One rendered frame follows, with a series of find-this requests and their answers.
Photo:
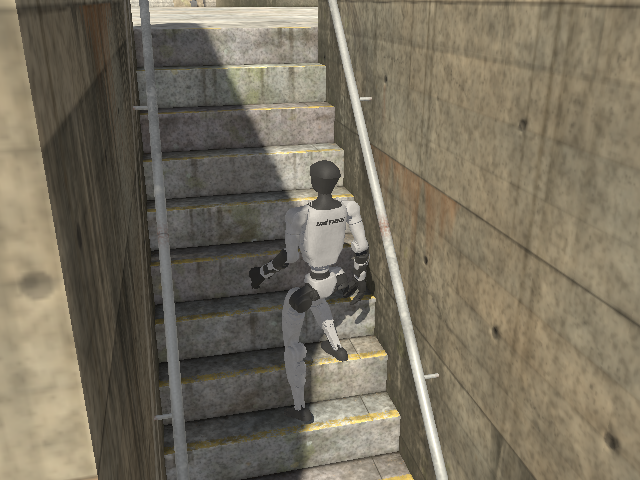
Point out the right robot foot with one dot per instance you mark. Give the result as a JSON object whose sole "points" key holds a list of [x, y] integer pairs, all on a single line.
{"points": [[340, 354]]}

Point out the robot right forearm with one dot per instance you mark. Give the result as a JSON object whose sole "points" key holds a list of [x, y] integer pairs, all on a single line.
{"points": [[360, 264]]}

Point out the right robot hand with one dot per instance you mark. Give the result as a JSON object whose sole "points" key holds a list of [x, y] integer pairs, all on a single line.
{"points": [[353, 286]]}

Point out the left robot upper arm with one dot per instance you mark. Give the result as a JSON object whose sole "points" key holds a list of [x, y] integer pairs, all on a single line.
{"points": [[295, 218]]}

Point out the humanoid robot torso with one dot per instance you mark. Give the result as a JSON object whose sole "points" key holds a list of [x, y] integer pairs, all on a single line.
{"points": [[321, 242]]}

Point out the left robot hand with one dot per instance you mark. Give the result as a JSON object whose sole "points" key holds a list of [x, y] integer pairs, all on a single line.
{"points": [[256, 277]]}

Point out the right robot upper arm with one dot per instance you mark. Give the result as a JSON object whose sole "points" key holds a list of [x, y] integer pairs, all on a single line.
{"points": [[359, 244]]}

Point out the robot left forearm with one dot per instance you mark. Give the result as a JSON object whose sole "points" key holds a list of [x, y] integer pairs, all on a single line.
{"points": [[275, 265]]}

